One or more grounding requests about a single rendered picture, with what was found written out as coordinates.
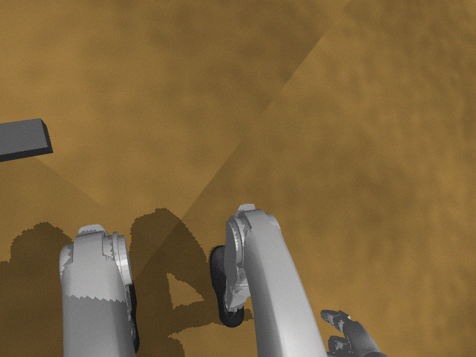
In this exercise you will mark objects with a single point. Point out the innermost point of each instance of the right robot hand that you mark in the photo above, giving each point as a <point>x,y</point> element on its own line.
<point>357,342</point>

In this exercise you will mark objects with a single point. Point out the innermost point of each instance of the right robot foot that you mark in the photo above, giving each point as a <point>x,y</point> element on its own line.
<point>218,279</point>

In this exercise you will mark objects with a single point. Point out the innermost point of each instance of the carton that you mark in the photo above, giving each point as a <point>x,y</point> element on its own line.
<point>22,139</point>

